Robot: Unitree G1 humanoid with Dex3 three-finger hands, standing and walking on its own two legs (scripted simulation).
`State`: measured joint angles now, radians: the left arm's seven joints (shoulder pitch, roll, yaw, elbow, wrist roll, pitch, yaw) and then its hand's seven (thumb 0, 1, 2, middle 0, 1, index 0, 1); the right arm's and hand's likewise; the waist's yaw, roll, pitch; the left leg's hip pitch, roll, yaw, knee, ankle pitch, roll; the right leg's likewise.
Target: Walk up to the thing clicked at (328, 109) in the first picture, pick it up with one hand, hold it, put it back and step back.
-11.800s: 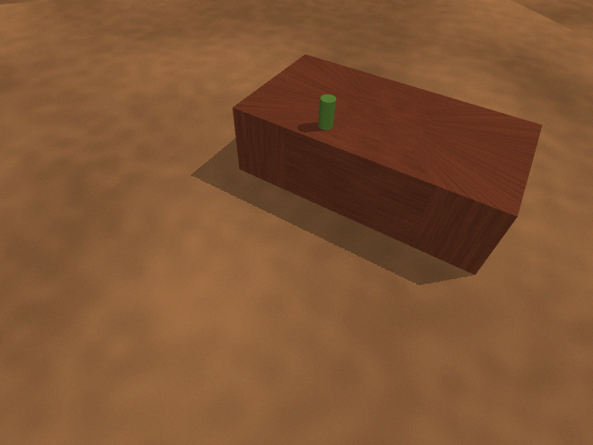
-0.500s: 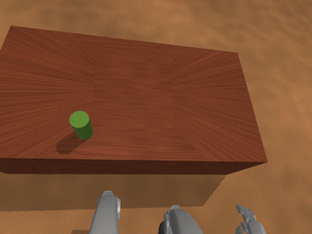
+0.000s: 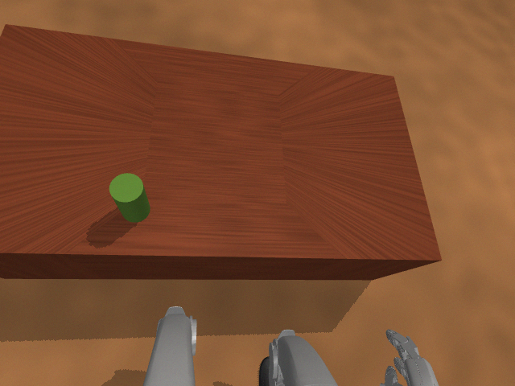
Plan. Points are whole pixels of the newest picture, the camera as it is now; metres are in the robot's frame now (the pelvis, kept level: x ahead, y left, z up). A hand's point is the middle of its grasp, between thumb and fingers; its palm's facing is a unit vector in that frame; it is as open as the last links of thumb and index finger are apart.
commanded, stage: approach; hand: left
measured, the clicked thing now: (131, 199) +0.46 +0.24 -0.25
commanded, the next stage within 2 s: close in in 0.62 s
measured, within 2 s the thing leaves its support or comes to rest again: neither
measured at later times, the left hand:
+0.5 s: hand (21, 211) +0.38 +0.38 -0.14, palm faces +0.26 -0.96 +0.06, open 17.5 cm
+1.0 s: hand (96, 220) +0.41 +0.30 -0.27, palm faces +0.27 -0.96 +0.03, open 17.6 cm
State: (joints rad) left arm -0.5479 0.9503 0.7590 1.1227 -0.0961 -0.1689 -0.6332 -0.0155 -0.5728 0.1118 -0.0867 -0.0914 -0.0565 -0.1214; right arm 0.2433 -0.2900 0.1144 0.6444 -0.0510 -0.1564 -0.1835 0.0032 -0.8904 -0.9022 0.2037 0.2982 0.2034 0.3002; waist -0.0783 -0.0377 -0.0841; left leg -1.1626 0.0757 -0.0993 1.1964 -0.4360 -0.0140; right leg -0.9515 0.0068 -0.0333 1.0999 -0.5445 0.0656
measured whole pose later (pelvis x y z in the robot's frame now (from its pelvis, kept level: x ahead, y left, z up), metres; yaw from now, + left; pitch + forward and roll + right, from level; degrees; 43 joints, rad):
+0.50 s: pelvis -0.03 +0.00 -0.12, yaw -4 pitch +32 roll -9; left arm -0.65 0.80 0.83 1.20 -0.24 -0.59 -0.66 -0.02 -0.60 0.05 -0.08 -0.12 -0.09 -0.12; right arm 0.14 -0.29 0.13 0.67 -0.11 -0.17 -0.11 0.00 -0.88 -0.89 0.20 0.30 0.20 0.30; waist -0.12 -0.07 -0.14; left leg -1.70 0.07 -0.14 1.68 -0.55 -0.02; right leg -1.48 0.03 -0.02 1.63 -0.71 0.06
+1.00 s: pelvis -0.08 -0.02 -0.28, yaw -7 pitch +31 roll -7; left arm -0.80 0.72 0.73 1.11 -0.15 -0.55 -0.39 -0.02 -0.61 0.04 -0.06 -0.11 -0.10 -0.08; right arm 0.14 -0.27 0.12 0.69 -0.14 -0.07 0.00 0.00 -0.88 -0.89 0.20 0.30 0.20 0.30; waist -0.11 -0.05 -0.09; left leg -2.17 0.07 -0.20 2.15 -0.53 -0.06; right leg -1.97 0.08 -0.01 2.17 -0.76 0.07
